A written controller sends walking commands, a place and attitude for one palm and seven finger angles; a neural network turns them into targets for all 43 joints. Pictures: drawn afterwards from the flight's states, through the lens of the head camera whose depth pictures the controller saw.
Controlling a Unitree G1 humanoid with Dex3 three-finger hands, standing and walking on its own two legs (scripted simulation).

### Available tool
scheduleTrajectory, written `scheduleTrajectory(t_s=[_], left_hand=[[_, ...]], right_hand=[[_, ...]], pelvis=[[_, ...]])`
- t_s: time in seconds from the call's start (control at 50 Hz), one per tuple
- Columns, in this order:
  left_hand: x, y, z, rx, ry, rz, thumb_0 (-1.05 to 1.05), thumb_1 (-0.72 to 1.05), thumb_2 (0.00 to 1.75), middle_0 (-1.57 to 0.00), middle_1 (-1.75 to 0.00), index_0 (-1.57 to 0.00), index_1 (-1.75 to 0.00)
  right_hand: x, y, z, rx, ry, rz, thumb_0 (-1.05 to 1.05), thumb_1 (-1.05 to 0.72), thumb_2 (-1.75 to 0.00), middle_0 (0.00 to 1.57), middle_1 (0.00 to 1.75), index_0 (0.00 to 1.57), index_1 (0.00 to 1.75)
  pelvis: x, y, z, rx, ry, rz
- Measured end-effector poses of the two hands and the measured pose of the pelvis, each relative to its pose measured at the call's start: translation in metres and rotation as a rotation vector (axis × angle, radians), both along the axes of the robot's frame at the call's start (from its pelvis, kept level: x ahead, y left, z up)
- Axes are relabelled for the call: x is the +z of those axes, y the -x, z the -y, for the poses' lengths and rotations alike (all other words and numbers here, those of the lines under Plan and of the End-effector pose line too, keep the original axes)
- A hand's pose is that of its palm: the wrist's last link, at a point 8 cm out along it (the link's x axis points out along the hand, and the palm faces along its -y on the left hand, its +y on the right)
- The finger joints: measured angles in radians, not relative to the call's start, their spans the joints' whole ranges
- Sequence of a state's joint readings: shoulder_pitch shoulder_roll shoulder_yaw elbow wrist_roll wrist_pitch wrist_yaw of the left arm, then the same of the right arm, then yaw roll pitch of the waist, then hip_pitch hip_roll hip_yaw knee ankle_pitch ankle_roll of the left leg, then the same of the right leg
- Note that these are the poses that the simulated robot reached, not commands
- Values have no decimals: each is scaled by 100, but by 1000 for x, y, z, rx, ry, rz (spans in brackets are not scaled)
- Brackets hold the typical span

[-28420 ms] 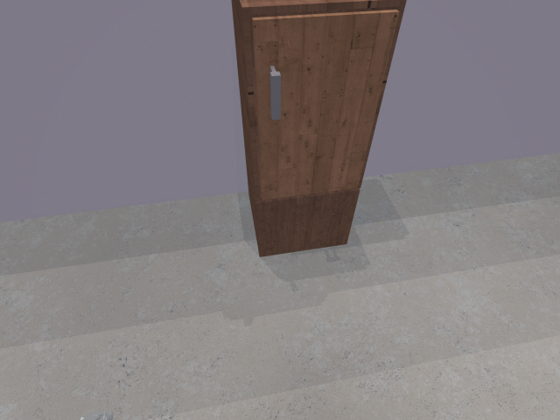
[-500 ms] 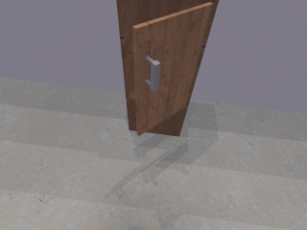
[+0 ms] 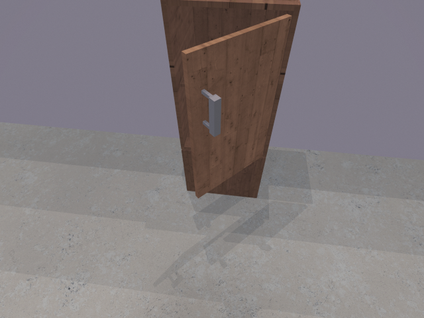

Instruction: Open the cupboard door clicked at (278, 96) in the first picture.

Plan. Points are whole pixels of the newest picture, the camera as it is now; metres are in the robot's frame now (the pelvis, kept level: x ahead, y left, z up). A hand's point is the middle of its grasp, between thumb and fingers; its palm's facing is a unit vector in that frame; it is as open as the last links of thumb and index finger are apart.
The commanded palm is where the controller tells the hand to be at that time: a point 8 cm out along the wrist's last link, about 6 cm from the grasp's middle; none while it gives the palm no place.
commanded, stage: let the arm hang, fingers relaxed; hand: left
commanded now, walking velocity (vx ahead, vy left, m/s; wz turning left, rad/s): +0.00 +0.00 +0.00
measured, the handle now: (210, 112) +0.61 +0.04 +0.03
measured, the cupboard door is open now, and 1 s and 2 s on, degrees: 46 46 46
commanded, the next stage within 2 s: look to check the result in 0.24 s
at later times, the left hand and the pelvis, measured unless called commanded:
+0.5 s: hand out of the picture +0.04 +0.18 -0.17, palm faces +0.02 -0.97 -0.22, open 7.4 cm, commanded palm none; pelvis +0.02 -0.01 +0.00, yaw +0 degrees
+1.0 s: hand out of the picture +0.06 +0.19 -0.16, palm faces +0.01 -0.97 -0.25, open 7.4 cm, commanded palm none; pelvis +0.03 -0.01 +0.01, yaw -1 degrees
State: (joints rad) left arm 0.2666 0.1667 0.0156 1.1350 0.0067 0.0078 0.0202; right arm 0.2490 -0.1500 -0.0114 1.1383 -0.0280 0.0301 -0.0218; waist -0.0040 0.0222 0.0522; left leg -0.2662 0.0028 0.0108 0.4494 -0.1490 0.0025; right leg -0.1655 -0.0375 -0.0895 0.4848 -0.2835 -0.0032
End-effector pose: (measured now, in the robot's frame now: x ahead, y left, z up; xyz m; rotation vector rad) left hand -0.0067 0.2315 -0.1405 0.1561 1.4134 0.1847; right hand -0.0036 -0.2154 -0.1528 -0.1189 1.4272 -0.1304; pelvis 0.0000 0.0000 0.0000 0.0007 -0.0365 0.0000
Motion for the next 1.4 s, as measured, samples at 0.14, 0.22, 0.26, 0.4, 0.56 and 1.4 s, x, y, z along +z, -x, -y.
scheduleTrajectory(t_s=[0.14,0.22,0.26,0.4,0.56,1.4], left_hand=[[0,-38,10,-28,16,77,0,91,90,-20,-30,-20,-30],[1,-46,10,-35,11,83,1,91,90,-20,-30,-20,-30],[2,-47,9,-35,8,79,1,91,90,-20,-30,-20,-30],[3,-43,7,-26,-2,48,1,91,90,-20,-30,-20,-30],[5,-35,5,-16,-10,15,1,90,90,-20,-30,-20,-30],[7,-102,19,-191,-63,95,1,90,90,-20,-30,-20,-30]], right_hand=[[4,-12,10,0,19,25,1,-91,-90,20,29,20,30],[6,-19,14,1,23,31,1,-91,-90,19,29,20,30],[6,-22,16,3,25,31,1,-91,-90,19,29,20,30],[7,-32,21,15,30,32,1,-91,-90,19,29,20,30],[7,-44,25,28,36,42,1,-91,-90,20,29,20,30],[-12,-10,67,-179,66,62,1,-91,-90,20,30,20,30]], pelvis=[[2,-6,4,-2,-3,0],[2,-9,7,-2,-2,0],[3,-11,8,-3,-1,0],[4,-15,10,-3,0,1],[5,-19,12,-4,-1,2],[-12,-9,32,-200,-36,-27]])
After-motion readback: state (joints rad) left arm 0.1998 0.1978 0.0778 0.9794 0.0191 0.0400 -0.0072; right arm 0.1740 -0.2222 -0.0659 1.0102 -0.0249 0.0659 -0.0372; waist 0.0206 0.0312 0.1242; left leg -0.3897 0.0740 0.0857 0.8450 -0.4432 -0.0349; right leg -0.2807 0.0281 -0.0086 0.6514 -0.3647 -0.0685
